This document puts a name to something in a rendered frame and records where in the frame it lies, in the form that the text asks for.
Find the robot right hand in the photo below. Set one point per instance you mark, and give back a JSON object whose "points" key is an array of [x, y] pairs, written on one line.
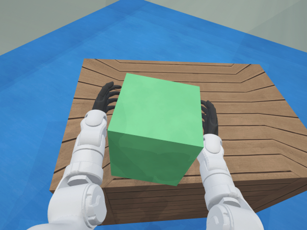
{"points": [[210, 123]]}

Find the robot left hand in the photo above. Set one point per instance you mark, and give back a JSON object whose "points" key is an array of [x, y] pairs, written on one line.
{"points": [[102, 101]]}

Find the robot left forearm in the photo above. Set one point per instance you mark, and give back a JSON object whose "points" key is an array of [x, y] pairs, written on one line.
{"points": [[88, 153]]}

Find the pedestal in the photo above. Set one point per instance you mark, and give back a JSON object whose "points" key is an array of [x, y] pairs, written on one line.
{"points": [[264, 141]]}

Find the left robot upper arm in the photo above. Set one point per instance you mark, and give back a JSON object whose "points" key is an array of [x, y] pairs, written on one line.
{"points": [[79, 207]]}

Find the right robot upper arm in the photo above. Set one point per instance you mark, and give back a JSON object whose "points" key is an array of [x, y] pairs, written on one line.
{"points": [[227, 217]]}

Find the carton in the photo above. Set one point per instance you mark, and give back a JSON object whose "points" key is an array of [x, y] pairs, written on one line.
{"points": [[155, 133]]}

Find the robot right forearm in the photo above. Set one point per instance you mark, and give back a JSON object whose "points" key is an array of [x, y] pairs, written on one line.
{"points": [[216, 178]]}

